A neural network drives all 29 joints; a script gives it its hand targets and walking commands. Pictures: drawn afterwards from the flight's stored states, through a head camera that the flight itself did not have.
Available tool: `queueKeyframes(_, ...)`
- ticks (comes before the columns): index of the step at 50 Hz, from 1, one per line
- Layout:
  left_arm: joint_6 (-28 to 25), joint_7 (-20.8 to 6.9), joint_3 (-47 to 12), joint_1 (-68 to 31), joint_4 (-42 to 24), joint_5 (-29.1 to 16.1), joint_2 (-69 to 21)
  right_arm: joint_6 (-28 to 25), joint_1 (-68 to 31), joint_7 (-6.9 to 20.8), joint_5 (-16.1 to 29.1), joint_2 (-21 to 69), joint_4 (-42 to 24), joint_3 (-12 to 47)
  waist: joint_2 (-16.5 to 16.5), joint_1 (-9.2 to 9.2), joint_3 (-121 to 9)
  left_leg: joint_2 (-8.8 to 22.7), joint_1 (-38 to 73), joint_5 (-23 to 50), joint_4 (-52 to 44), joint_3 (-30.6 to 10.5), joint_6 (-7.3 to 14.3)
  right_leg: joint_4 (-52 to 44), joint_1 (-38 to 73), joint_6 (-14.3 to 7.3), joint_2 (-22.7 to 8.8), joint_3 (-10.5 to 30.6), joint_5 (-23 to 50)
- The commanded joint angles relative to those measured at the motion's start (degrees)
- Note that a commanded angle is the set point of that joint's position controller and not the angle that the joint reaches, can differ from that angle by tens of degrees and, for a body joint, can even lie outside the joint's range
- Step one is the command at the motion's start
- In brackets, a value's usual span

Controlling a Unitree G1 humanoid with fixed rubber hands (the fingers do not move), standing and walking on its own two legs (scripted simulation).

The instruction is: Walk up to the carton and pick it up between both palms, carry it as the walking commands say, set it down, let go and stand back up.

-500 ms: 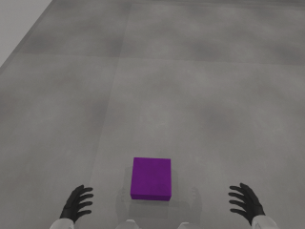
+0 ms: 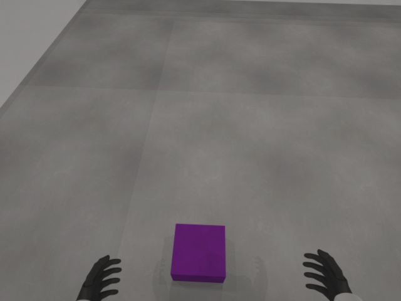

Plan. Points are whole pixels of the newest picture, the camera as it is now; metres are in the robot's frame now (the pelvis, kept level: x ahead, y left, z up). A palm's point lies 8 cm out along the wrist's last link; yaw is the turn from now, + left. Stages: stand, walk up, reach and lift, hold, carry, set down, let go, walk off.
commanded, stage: stand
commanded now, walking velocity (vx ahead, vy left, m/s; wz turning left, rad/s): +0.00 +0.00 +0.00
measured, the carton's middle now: (199, 253) +0.40 +0.02 -0.70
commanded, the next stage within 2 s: none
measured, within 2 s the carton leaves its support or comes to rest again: neither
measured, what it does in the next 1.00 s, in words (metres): stands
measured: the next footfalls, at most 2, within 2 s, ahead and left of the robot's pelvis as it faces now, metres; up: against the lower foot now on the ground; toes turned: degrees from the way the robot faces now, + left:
none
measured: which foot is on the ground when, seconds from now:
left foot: down 0.00-1.00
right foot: down 0.00-1.00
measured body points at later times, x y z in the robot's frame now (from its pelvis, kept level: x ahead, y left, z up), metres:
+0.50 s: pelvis +0.00 +0.00 +0.00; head -0.07 +0.01 +0.44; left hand +0.14 +0.26 -0.09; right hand +0.15 -0.26 -0.07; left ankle +0.01 +0.12 -0.73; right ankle +0.00 -0.12 -0.73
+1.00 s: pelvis +0.00 +0.00 +0.00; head -0.06 +0.01 +0.45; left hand +0.12 +0.27 -0.10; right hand +0.12 -0.27 -0.09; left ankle +0.01 +0.12 -0.73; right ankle +0.00 -0.12 -0.73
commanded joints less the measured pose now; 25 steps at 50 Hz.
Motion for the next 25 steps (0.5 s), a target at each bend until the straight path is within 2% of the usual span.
queueKeyframes(1,-5.0,2.8,3.2,-1.0,2.6,7.4,11.5,-4.5,-0.4,-2.8,-10.0,-12.6,0.6,-2.0,3.0,-0.05,-22.4,2.7,6.3,19.4,-2.2,0.4,0.0,-3.7,3.8,1.0,-3.7,0.2,19.4)
queueKeyframes(8,-7.2,3.5,4.0,-1.0,7.3,7.6,12.4,-6.1,0.0,-3.4,-10.6,-12.9,4.5,-2.5,2.7,-0.7,-14.5,3.0,2.2,14.8,-4.0,-1.3,1.0,-6.3,-1.0,0.2,-4.1,2.7,14.3)
queueKeyframes(17,-8.8,3.7,4.8,-2.4,8.1,7.8,13.5,-7.6,-0.3,-3.4,-10.8,-14.0,5.2,-2.5,2.6,-0.54,-9.6,2.8,-2.0,6.5,-6.7,-2.8,1.5,-9.2,-4.3,-0.9,-4.4,5.0,5.4)
queueKeyframes(25,-9.4,3.5,4.8,-2.5,8.4,7.6,13.9,-8.5,0.1,-3.3,-10.7,-14.8,5.6,-2.5,2.6,-0.35,-7.5,3.0,-4.2,1.6,-8.0,-4.3,2.3,-9.5,-5.5,-1.6,-4.3,5.9,1.3)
